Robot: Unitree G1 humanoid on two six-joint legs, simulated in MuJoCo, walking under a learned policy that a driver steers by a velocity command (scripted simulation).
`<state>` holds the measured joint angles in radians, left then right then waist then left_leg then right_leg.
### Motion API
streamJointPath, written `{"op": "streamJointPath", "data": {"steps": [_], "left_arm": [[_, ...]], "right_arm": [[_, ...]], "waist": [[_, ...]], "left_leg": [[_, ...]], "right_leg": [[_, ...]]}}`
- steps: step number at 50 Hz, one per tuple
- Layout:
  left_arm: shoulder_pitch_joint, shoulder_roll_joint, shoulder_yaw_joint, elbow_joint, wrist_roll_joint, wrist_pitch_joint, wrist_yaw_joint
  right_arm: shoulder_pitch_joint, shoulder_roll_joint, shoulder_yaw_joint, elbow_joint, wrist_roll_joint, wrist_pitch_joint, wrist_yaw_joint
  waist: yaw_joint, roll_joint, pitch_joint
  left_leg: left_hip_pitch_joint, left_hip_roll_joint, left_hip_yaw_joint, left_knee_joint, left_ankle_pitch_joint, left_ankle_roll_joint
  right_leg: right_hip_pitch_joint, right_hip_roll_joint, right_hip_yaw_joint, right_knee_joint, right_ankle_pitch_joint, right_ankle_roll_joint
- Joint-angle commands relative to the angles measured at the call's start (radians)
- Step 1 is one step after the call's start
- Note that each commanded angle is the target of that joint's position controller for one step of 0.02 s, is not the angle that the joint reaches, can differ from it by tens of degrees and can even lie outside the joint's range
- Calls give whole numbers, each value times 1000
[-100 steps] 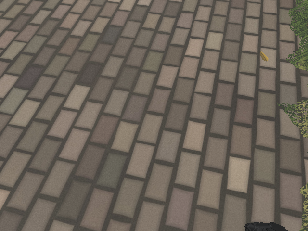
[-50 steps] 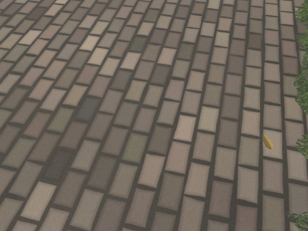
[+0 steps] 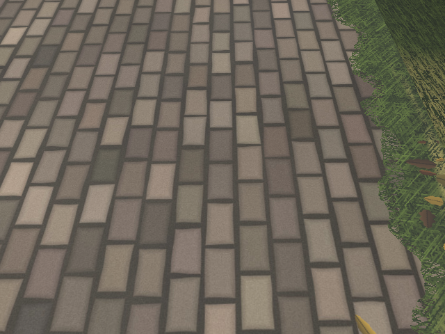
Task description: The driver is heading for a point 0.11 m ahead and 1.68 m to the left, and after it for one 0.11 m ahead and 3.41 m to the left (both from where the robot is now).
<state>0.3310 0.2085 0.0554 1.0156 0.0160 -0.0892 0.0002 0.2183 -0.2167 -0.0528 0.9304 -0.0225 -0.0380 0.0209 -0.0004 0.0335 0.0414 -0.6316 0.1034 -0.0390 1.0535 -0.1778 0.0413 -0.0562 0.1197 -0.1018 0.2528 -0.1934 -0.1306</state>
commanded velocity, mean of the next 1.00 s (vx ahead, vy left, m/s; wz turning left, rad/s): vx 0.44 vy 0.00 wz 0.50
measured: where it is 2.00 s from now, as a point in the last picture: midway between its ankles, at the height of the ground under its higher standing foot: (169, 314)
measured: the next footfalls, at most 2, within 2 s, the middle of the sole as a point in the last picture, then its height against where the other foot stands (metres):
left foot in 0.28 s outside the picture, level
right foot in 0.82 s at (219, 285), level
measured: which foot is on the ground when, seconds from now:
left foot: up 0.00-0.26, down 0.28-0.82, up 0.84-1.00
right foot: down 0.00-0.30, up 0.32-0.80, down 0.82-1.00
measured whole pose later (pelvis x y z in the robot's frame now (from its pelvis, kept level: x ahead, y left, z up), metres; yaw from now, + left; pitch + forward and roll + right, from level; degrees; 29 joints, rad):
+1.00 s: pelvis +0.51 +0.09 -0.01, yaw +35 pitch +0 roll +0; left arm 0.16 0.24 0.02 0.74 0.02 -0.06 0.02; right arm 0.26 -0.32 -0.09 0.80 -0.02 0.02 0.01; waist -0.03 0.04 0.09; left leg -0.50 -0.06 -0.04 1.20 -0.43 0.01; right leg -0.32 -0.02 -0.10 0.45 -0.14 -0.04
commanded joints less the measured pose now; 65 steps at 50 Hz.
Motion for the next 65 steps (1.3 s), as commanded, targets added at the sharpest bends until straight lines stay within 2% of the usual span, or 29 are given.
{"op": "streamJointPath", "data": {"steps": [1, 8, 11, 13, 14, 15, 16, 17, 19, 22, 26, 30, 35, 37, 39, 40, 41, 42, 43, 44, 45, 46, 48, 53, 57, 62, 63, 64, 65], "left_arm": [[54, 100, 11, -28, -1, -20, 3], [138, 97, -6, 9, 4, -20, 32], [119, 137, -2, 10, 7, -13, 50], [85, 168, 8, -5, 12, 2, 54], [51, 179, 11, -23, 7, 7, 47], [33, 150, 4, -64, 2, 0, 36], [53, 85, -1, -129, -12, -9, 13], [-36, 133, 2, -148, 9, -21, 5], [-66, 129, 3, -165, -7, -36, 0], [-37, 99, -4, -173, 33, 22, -5], [-167, 101, -6, -241, 31, 49, -12], [-314, 106, -11, -301, 23, 51, -17], [-447, 114, -25, -369, 14, 35, -24], [-413, 134, -24, -374, 11, 24, -20], [-231, 178, -9, -323, 11, 7, -2], [-94, 204, 0, -294, 17, -11, 10], [53, 277, 15, -287, 40, -21, 25], [29, 341, 32, -305, 40, -3, 16], [-11, 257, 25, -321, 8, 18, 13], [-70, 165, -2, -330, 2, 21, 14], [-112, 123, -16, -328, 6, 24, 15], [-120, 116, -20, -326, 6, 25, 20], [-123, 140, -14, -315, 2, 22, 21], [-133, 168, 0, -314, 9, 29, 23], [-131, 194, 12, -315, 10, 48, 20], [-78, 246, 37, -306, 8, 84, 11], [-80, 250, 40, -303, 3, 94, 12], [-38, 235, 39, -290, 8, 103, 10], [11, 175, 27, -306, 17, 113, 2]], "right_arm": [[-22, -50, -9, -45, 7, 4, 6], [-196, -22, 15, -113, 1, -1, 15], [-121, -46, 4, -102, -2, -1, 8], [52, -87, -18, -51, -6, -4, 1], [184, -119, -36, -13, -17, -11, -3], [288, -212, -67, 0, -25, -10, -14], [213, -272, -81, -23, -10, 2, -12], [185, -250, -78, -20, 19, 8, -9], [92, -143, -49, -28, 13, 7, -13], [66, -131, -36, -37, 24, -21, -22], [140, -180, -47, -34, 25, -32, -20], [226, -181, -49, -37, 24, -22, -22], [278, -196, -52, -51, 8, -16, -33], [247, -212, -56, -66, 4, -16, -42], [187, -229, -61, -87, 6, -20, -41], [155, -228, -60, -97, 23, -29, -32], [163, -155, -41, -141, 47, -37, -28], [333, -87, -29, -155, 85, -23, -44], [325, -198, -46, -119, 27, -1, -56], [241, -204, -54, -124, 14, 8, -48], [203, -180, -50, -133, 7, 17, -39], [178, -167, -49, -139, -3, 32, -26], [191, -141, -45, -148, -6, 63, -5], [96, -126, -35, -213, -6, 91, 12], [3, -109, -17, -261, -2, 98, 30], [-63, -130, -20, -314, 3, 89, 29], [-41, -126, -21, -311, 1, 79, 27], [1, -146, -27, -294, -8, 65, 16], [38, -242, -47, -298, -18, 49, 0]], "waist": [[10, -82, 49], [52, -89, 74], [0, -127, 12], [-80, -146, -77], [-154, -123, -136], [-196, 4, -223], [-95, 214, -269], [-105, 19, -195], [-25, -99, -14], [35, -59, -7], [4, -7, 7], [-62, 27, -2], [-104, 42, 2], [-72, 50, 4], [6, 53, -66], [82, 24, -136], [118, -83, -290], [33, -321, -462], [14, -152, -421], [11, -95, -277], [-5, -82, -178], [-9, -128, -133], [-33, -175, -104], [-46, -169, -106], [-23, -187, -95], [18, -191, -84], [1, -166, -85], [-9, -85, -98], [-2, 186, -109]], "left_leg": [[-42, -17, 19, -99, 129, 1], [-20, -68, 150, -397, 175, 43], [109, -148, 207, -428, 33, 100], [289, -195, 205, -463, -54, 152], [474, -188, 154, -562, -29, 192], [688, 19, -115, -601, -62, 272], [923, 247, -680, -721, 18, 441], [863, 223, -605, -766, -20, 418], [607, 159, -409, -827, 85, 322], [452, 45, -251, -845, 272, 266], [444, -10, -210, -859, 361, 232], [555, -23, -238, -826, 389, 186], [677, 5, -302, -757, 461, 187], [673, 10, -320, -700, 540, 157], [613, -43, -299, -530, 761, 91], [534, -97, -267, -349, 719, 57], [367, -159, -206, -74, 325, 29], [128, -314, -83, 226, -516, 3], [104, -209, -83, 295, -418, 12], [95, -183, -71, 270, -343, -1], [82, -148, -51, 227, -303, -14], [86, -124, -47, 200, -275, -25], [140, -129, -18, 188, -236, -43], [115, -95, 12, 59, -132, -52], [222, -75, 61, -170, -71, -42], [303, -101, 112, -390, -177, -13], [366, -116, 120, -496, -132, 0], [455, -115, 68, -609, -56, 15], [547, 114, -247, -743, 146, 61]], "right_leg": [[-27, -269, 81, -127, 432, 0], [155, -315, -27, -81, 666, 28], [224, -344, -70, 93, 1062, 41], [197, -361, -83, 354, 1135, 35], [89, -344, -99, 579, 971, 38], [-132, -272, -121, 926, 495, 55], [-576, -32, 0, 1247, -344, 98], [-686, -118, 164, 1239, -255, 79], [-643, -190, 149, 1071, -127, 90], [-514, -221, 133, 919, -110, 143], [-572, -223, 93, 740, 15, 187], [-639, -200, 96, 571, 138, 192], [-643, -152, 104, 404, 146, 168], [-545, -131, 121, 319, 121, 144], [-276, -72, 107, 233, 99, 107], [-66, -116, 129, 160, 238, 80], [209, -364, 319, 211, 452, 33], [422, -672, 672, 233, 835, -130], [292, -609, 659, 232, 785, -124], [154, -544, 494, 199, 754, -99], [53, -481, 377, 155, 708, -65], [-13, -443, 307, 120, 665, -50], [-122, -408, 213, 73, 673, -56], [-167, -424, 99, 29, 540, -80], [-209, -412, 15, 36, 349, -53], [-149, -459, 15, 128, 175, -14], [-163, -446, -9, 190, 129, 18], [-204, -412, -41, 301, 65, 68], [-350, -307, -127, 582, -213, 138]]}}
Velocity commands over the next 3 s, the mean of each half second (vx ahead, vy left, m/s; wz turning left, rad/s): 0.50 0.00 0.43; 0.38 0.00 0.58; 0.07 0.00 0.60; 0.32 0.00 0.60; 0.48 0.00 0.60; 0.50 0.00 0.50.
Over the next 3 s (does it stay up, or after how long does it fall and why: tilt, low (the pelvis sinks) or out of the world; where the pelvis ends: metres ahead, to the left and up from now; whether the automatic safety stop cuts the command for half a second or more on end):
stays up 0.63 0.77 0.00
